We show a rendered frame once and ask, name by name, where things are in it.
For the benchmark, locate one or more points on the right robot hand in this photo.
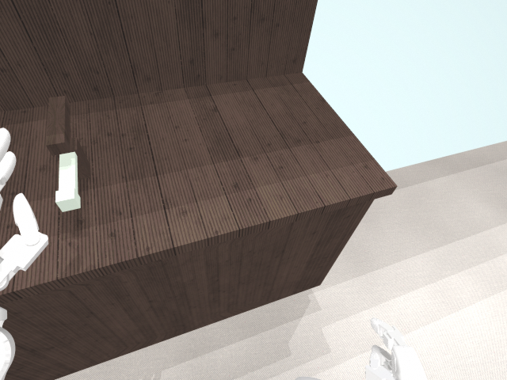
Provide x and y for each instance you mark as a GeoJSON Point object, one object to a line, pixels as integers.
{"type": "Point", "coordinates": [401, 364]}

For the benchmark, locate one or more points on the counter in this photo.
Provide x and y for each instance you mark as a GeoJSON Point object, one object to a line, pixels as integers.
{"type": "Point", "coordinates": [214, 178]}

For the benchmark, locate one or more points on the tap lever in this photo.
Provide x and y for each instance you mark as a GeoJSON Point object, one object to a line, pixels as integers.
{"type": "Point", "coordinates": [67, 197]}

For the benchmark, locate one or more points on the left robot hand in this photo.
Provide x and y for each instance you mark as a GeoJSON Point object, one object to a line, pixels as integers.
{"type": "Point", "coordinates": [21, 250]}

